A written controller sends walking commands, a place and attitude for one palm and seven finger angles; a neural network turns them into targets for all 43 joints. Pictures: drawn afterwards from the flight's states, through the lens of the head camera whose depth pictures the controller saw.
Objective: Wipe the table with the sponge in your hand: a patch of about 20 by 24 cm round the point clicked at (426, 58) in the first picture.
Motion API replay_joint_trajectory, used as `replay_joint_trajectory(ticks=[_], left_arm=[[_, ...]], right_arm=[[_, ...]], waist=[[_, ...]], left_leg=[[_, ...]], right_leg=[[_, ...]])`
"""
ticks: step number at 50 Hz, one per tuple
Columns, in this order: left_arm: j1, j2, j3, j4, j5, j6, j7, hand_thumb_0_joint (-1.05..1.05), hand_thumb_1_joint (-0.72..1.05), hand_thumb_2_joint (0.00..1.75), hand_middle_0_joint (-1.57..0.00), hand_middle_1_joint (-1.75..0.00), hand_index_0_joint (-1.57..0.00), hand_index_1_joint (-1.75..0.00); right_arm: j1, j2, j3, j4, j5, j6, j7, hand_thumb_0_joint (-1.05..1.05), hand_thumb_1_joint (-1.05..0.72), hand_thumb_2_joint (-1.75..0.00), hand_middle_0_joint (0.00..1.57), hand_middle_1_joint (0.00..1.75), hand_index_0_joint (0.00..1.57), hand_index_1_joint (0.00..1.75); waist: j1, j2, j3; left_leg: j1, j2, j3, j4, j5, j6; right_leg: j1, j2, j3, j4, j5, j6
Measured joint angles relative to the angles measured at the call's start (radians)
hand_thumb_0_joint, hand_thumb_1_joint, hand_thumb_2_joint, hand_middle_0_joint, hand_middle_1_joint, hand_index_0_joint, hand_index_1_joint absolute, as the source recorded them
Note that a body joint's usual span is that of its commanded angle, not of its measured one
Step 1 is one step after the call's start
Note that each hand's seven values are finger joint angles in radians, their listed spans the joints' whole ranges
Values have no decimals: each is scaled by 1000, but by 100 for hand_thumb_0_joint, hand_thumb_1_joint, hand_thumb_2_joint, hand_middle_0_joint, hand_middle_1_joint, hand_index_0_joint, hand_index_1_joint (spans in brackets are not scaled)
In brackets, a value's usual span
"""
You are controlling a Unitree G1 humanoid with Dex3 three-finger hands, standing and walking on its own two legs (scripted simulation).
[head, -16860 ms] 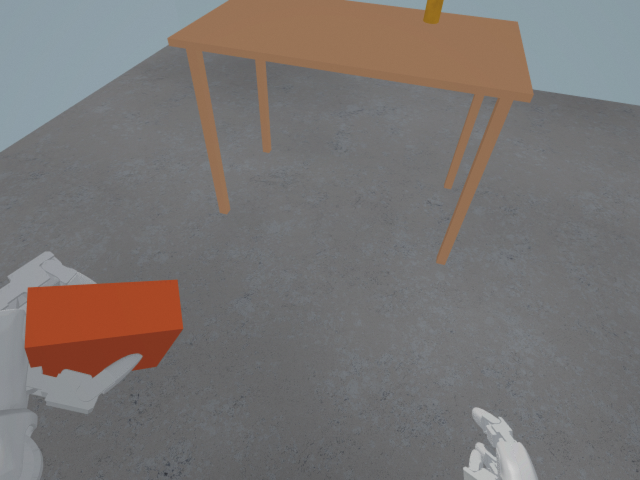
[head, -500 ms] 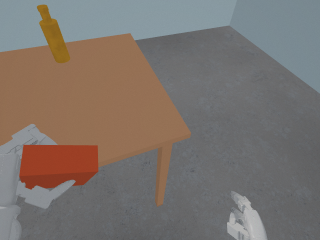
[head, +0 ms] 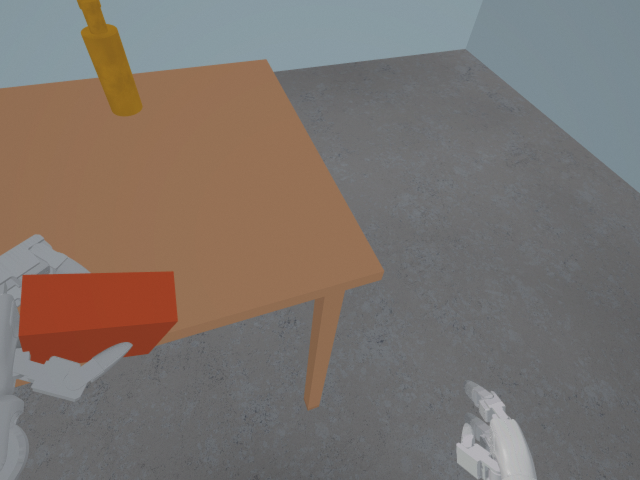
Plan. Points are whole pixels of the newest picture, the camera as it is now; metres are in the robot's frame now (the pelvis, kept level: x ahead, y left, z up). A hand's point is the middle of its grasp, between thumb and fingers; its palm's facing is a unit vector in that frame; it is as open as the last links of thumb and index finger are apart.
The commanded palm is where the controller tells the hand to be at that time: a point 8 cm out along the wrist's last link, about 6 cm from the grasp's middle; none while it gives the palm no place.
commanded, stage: look again from close up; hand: left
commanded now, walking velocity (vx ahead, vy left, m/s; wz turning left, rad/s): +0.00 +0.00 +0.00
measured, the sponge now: (118, 320) +0.24 +0.22 +0.12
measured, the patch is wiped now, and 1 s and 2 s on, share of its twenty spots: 0.05 0.05 0.05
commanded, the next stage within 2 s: turn the palm down, sponge in hand in 0.34 s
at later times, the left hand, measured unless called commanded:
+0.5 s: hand (51, 287) +0.24 +0.27 +0.16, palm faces +0.41 -0.78 -0.47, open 9.3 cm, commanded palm +0.16 +0.28 +0.18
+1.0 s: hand (53, 317) +0.21 +0.25 +0.17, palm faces +0.46 -0.55 -0.70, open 9.3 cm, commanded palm +0.17 +0.26 +0.20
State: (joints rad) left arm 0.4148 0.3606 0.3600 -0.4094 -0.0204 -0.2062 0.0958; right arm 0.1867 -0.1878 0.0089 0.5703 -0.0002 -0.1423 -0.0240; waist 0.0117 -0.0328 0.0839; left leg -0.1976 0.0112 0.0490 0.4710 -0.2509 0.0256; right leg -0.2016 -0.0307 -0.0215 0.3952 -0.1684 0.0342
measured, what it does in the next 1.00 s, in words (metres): shifts its weight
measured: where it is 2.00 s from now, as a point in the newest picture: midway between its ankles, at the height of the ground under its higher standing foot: outside the picture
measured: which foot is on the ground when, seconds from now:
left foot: down 0.00-1.00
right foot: down 0.00-1.00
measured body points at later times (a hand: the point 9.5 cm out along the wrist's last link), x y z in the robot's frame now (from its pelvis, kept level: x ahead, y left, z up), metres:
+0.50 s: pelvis +0.01 +0.00 +0.00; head +0.04 +0.02 +0.44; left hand +0.21 +0.31 +0.19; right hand +0.20 -0.21 -0.08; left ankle +0.00 +0.10 -0.74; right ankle +0.02 -0.14 -0.74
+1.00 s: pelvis +0.00 -0.06 -0.01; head +0.00 -0.09 +0.44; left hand +0.18 +0.27 +0.21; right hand +0.21 -0.28 -0.10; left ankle +0.00 +0.10 -0.74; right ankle +0.02 -0.14 -0.74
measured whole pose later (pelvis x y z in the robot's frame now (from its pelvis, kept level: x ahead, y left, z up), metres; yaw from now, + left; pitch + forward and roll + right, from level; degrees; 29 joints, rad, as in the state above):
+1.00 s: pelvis +0.00 -0.06 -0.01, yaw +5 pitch -3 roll +0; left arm 0.21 0.53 0.33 -0.29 0.17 0.10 0.08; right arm 0.18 -0.28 0.00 0.66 0.01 -0.06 -0.08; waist 0.08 0.08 0.02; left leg -0.22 0.04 -0.05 0.53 -0.27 -0.03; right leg -0.22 0.01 -0.08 0.54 -0.28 -0.04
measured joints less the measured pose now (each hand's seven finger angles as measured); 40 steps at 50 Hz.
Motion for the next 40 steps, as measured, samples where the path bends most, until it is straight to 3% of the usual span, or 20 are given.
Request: replay_joint_trajectory(ticks=[9,22,23,24,26,29,31,34,37,40], left_arm=[[8,-9,-4,-84,-6,-6,14,0,-44,105,-82,-140,-81,-140],[3,-11,-9,-49,-7,21,18,0,-44,105,-82,-140,-81,-140],[-36,26,-16,-41,2,18,8,0,-44,105,-82,-140,-81,-140],[-108,77,-16,-11,33,17,-10,0,-44,105,-82,-140,-81,-139],[-222,128,-5,45,63,60,-17,0,-44,105,-83,-140,-82,-139],[-271,97,14,67,29,180,-26,0,-44,105,-82,-140,-81,-139],[-238,64,2,42,22,258,-38,0,-44,105,-82,-141,-81,-140],[-126,61,-52,-17,78,328,-54,0,-44,105,-82,-141,-81,-140],[-32,88,-92,-49,112,326,-54,0,-44,105,-82,-141,-81,-140],[-16,127,-84,-50,114,276,-30,0,-44,105,-82,-140,-81,-140]], right_arm=[[-4,-9,-7,13,2,5,2,1,-90,-90,20,30,20,30],[-8,3,-3,0,5,28,0,1,-90,-90,20,30,20,30],[13,-5,10,-25,18,32,-23,1,-90,-90,20,30,20,30],[33,-6,11,-29,1,20,-36,1,-90,-90,20,30,20,30],[33,-9,15,11,-28,9,-9,1,-90,-90,20,30,20,30],[13,-22,25,64,-28,24,25,1,-90,-90,20,30,20,30],[3,-32,29,77,-17,35,34,1,-90,-90,20,30,20,30],[-15,-40,36,64,-4,65,31,1,-90,-90,20,30,20,30],[-29,-38,33,46,-9,79,15,1,-90,-90,20,30,20,30],[-24,-36,22,44,-14,74,-7,1,-90,-90,20,30,20,30]], waist=[[25,-4,17],[13,-1,10],[19,0,12],[36,-6,14],[49,-13,2],[52,19,-42],[43,49,-65],[23,74,-76],[16,72,-67],[37,58,-58]], left_leg=[[3,-3,-7,8,-11,1],[13,-7,-10,1,-13,4],[-2,-8,-20,16,-16,4],[-12,-17,-29,29,-19,1],[-19,-33,-38,36,-18,-8],[-18,-29,-27,40,-24,-11],[-8,-23,-22,38,-28,-11],[2,-19,-19,30,-24,-15],[-4,-13,-26,28,-16,-25],[-17,0,-44,36,-11,-42]], right_leg=[[7,-3,-7,5,-12,3],[19,-7,-10,-2,-15,5],[5,-3,-7,29,-35,11],[-7,-4,-1,72,-50,-6],[-24,-15,2,113,-91,-31],[-29,-12,15,120,-95,-20],[-20,-6,19,113,-93,-9],[-20,-1,23,121,-95,-14],[-32,4,16,139,-101,-26],[-42,16,-3,149,-104,-44]])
